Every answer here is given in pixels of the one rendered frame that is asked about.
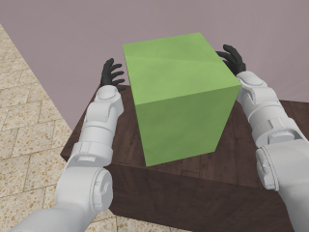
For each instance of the right robot upper arm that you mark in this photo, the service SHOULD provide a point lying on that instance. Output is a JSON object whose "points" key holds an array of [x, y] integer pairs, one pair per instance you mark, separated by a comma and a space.
{"points": [[284, 167]]}

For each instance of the pedestal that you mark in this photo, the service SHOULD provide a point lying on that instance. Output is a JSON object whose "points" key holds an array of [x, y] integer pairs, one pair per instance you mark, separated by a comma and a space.
{"points": [[220, 191]]}

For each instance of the right robot hand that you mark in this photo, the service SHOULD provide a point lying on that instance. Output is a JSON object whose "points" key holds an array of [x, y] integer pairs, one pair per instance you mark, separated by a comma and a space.
{"points": [[234, 60]]}

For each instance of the left robot hand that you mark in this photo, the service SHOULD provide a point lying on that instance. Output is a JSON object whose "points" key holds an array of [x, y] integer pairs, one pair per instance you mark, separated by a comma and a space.
{"points": [[107, 75]]}

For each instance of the carton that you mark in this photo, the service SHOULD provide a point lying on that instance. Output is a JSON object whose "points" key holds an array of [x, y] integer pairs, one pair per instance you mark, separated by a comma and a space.
{"points": [[183, 94]]}

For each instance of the left robot upper arm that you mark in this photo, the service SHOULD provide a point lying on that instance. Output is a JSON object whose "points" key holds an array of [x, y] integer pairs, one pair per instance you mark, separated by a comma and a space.
{"points": [[82, 192]]}

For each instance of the robot left forearm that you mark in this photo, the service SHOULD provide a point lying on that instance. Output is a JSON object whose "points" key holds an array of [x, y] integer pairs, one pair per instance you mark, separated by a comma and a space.
{"points": [[94, 147]]}

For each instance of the robot right forearm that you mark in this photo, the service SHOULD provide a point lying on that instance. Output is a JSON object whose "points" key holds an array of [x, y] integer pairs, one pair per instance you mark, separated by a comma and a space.
{"points": [[269, 122]]}

